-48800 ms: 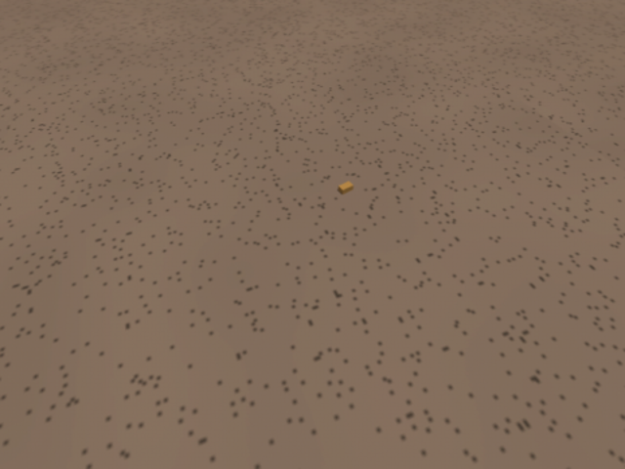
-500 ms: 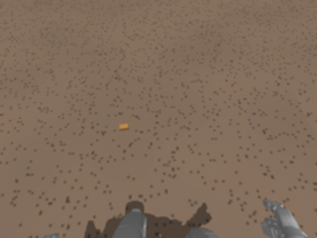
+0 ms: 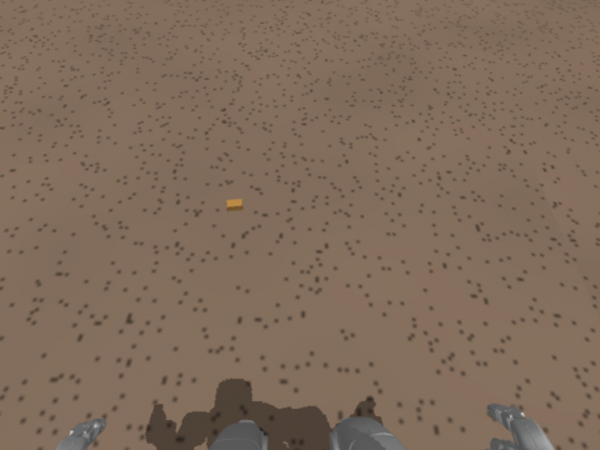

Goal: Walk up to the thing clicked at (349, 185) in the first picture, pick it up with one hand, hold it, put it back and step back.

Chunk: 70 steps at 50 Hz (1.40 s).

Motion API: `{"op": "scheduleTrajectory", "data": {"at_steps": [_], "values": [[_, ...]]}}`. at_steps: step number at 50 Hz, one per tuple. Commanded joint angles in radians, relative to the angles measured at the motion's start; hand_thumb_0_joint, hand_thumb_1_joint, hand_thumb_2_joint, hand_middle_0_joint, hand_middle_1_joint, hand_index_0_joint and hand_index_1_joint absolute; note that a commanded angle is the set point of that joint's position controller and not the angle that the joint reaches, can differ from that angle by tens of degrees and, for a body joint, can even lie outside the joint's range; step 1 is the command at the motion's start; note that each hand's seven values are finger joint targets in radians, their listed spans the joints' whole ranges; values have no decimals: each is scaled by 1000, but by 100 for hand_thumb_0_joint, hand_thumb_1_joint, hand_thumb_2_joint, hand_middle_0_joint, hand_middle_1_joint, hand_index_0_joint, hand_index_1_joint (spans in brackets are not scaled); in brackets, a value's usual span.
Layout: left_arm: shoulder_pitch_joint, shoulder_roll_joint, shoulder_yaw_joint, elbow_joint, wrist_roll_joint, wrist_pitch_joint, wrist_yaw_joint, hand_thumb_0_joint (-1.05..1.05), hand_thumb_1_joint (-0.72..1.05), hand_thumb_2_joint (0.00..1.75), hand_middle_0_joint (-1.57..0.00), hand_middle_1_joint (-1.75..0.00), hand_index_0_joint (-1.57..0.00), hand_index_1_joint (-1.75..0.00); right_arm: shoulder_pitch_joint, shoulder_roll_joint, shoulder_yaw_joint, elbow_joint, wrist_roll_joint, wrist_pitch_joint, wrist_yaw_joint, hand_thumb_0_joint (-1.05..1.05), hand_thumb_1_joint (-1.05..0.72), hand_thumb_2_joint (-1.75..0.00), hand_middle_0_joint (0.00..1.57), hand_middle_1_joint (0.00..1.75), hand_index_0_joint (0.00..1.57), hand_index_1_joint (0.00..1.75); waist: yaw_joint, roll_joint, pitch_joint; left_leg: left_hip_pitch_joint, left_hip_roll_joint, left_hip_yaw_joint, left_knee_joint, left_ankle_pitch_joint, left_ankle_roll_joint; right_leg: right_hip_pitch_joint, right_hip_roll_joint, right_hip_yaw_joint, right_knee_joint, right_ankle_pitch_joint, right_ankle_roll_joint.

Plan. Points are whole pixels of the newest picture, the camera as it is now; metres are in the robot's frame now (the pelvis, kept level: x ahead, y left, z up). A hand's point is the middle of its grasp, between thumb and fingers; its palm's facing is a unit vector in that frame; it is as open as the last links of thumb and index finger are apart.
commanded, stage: step back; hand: left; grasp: from above
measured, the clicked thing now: (234, 205) +1.04 +0.25 -0.75
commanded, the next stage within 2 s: stand in 1.24 s
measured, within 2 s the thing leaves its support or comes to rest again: neither
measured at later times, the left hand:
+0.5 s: hand out of the picture -0.04 +0.29 -0.14, palm faces +0.05 -0.91 -0.40, open 7.4 cm
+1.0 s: hand out of the picture +0.02 +0.26 -0.15, palm faces +0.08 -0.93 -0.35, open 7.4 cm
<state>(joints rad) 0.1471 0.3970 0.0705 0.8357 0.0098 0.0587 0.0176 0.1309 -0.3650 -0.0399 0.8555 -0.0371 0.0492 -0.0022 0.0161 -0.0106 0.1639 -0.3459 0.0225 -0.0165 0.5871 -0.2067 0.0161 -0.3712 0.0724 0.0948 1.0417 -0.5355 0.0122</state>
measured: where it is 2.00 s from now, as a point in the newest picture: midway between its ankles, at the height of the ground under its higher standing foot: outside the picture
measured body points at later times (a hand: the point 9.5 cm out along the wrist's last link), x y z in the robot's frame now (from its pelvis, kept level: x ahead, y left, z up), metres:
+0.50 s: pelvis -0.09 +0.00 +0.00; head -0.08 +0.00 +0.45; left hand -0.05 +0.33 -0.12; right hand -0.03 -0.31 -0.12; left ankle -0.09 +0.12 -0.73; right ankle -0.08 -0.13 -0.70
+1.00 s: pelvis -0.04 +0.00 +0.00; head -0.02 +0.00 +0.45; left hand +0.02 +0.31 -0.13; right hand +0.06 -0.31 -0.13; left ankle -0.02 +0.13 -0.73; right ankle -0.05 -0.13 -0.73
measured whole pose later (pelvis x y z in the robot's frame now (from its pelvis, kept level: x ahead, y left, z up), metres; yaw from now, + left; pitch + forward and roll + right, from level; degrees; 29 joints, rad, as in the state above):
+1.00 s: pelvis -0.04 +0.00 +0.00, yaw +3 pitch -2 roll +0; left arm 0.14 0.36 0.03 1.00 0.00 -0.01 0.00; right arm 0.14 -0.36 -0.05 1.04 -0.03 -0.01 0.00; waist 0.03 -0.01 0.09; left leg -0.27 0.01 0.00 0.59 -0.27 -0.01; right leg -0.22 -0.04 -0.02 0.61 -0.35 0.02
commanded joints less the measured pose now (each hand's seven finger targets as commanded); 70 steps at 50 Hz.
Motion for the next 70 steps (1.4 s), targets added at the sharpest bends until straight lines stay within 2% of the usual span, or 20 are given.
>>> {"op": "scheduleTrajectory", "data": {"at_steps": [1,4,5,6,10,15,19,20,21,22,25,32,34,35,36,44,46,48,52,70], "values": [[53,167,41,-32,12,-44,5,0,90,90,-20,-30,-20,-30,4,-281,-77,-65,-2,-14,-15,0,-90,-90,20,30,20,30,-33,199,-238,212,202,-219,-117,123,192,72,-46,-81,-410,61,-3],[165,208,60,52,33,-66,4,0,90,90,-20,-30,-20,-30,-11,-243,-63,-59,11,2,-3,0,-90,-90,20,30,20,30,14,90,-235,-35,118,-150,10,-112,88,312,-76,5,-664,192,-58],[167,291,85,35,45,-71,5,0,90,90,-20,-30,-20,-30,-31,-183,-45,-86,15,-4,-3,0,-90,-90,20,30,20,30,37,-149,-184,-274,-46,-92,183,-291,15,314,-283,344,-755,-14,-126],[51,391,101,-6,44,-67,7,0,90,90,-20,-30,-20,-30,-81,-208,-62,-89,11,-1,-20,0,-90,-90,20,30,20,30,67,-234,-125,-161,-60,-148,359,-386,-28,-18,-505,522,-827,-107,-281],[-78,255,71,-27,36,-84,12,0,90,90,-20,-30,-20,-30,21,-232,-69,-14,22,-14,-8,0,-90,-90,20,30,20,30,-26,-90,-68,-137,-102,-154,526,-201,-37,-5,-299,164,-725,62,-177],[38,270,84,7,48,-93,-2,0,90,90,-20,-30,-20,-30,-27,-222,-65,-10,-2,-45,15,0,-90,-90,20,30,20,30,63,-163,-86,-144,-28,-70,178,-299,-49,184,-331,206,-727,-158,-197],[25,227,45,12,32,-71,-17,0,90,90,-20,-30,-20,-30,96,-199,-75,69,0,-79,9,0,-90,-90,20,30,20,30,-13,-95,-134,232,-66,17,-244,-130,-8,63,-243,39,-532,120,-133],[52,170,27,7,29,-69,-20,0,90,90,-20,-30,-20,-30,137,-240,-93,79,-10,-87,2,0,-90,-90,20,30,20,30,-26,49,-169,382,41,-175,-273,-197,20,-88,-185,-29,-371,150,-89],[-19,140,18,-4,9,-70,-21,0,90,90,-20,-30,-20,-30,132,-333,-99,70,-11,-91,0,0,-90,-90,20,30,20,30,-49,226,-146,300,275,-567,-380,-499,139,-227,-65,-139,-239,-6,-31],[-82,235,50,2,22,-74,-14,0,90,90,-20,-30,-20,-30,128,-373,-112,63,-2,-93,4,0,-90,-90,20,30,20,30,-75,137,-78,122,336,-625,-407,-557,236,-146,-111,-26,-132,-50,-37],[7,199,38,37,9,-82,-27,0,90,90,-20,-30,-20,-30,51,-284,-84,51,-4,-104,-4,0,-90,-90,20,30,20,30,-8,132,-74,189,219,-357,-320,-314,172,-146,-140,-33,-171,60,-42],[83,164,45,112,23,-101,-22,0,90,90,-20,-30,-20,-30,-4,-220,-62,35,10,-69,5,0,-90,-90,20,30,20,30,36,126,-124,-73,110,-150,-116,-205,82,315,-46,-144,-604,249,-39],[115,294,73,110,35,-117,-5,0,90,90,-20,-30,-20,-30,14,-122,-33,14,20,-68,-5,0,-90,-90,20,30,20,30,58,-189,-143,-258,-77,-66,214,-302,0,365,-353,376,-801,33,-142],[48,333,78,84,35,-119,-9,0,90,90,-20,-30,-20,-30,11,-192,-54,36,12,-63,-17,0,-90,-90,20,30,20,30,45,-133,-91,-165,-33,-101,330,-399,-12,179,-482,461,-824,-47,-246],[8,298,74,66,26,-122,-10,0,90,90,-20,-30,-20,-30,62,-220,-61,60,15,-65,-16,0,-90,-90,20,30,20,30,19,-68,-73,-154,-15,-125,361,-365,-12,169,-464,410,-801,0,-260],[-63,225,31,66,3,-113,-6,0,90,90,-20,-30,-20,-30,84,-158,-52,128,8,-85,-6,0,-90,-90,20,30,20,30,-34,-115,-175,153,-20,44,-118,-32,-17,142,-284,0,-539,697,-141],[-44,177,6,61,-6,-104,-5,0,90,90,-20,-30,-20,-30,69,-196,-60,132,2,-87,-14,0,-90,-90,20,30,20,30,-23,-12,-222,261,73,-74,-144,277,17,94,-209,-47,-452,632,-61],[-24,172,7,95,-20,-91,-1,0,90,90,-20,-30,-20,-30,-41,-259,-54,109,19,-87,-11,0,-90,-90,20,30,20,30,14,81,-239,109,212,-219,-153,218,125,200,-120,-80,-455,273,-26],[-53,197,4,131,-8,-102,0,0,90,90,-20,-30,-20,-30,-93,-208,-31,138,20,-83,-14,0,-90,-90,20,30,20,30,1,82,-216,116,105,-87,-125,244,28,245,-178,-30,-567,524,-46],[-107,163,-29,231,-4,-98,-11,0,90,90,-20,-30,-20,-30,-154,-187,-17,200,29,-89,0,0,-90,-90,20,30,20,30,-10,21,-227,286,119,-64,-281,282,4,291,-200,-35,-734,523,-17]]}}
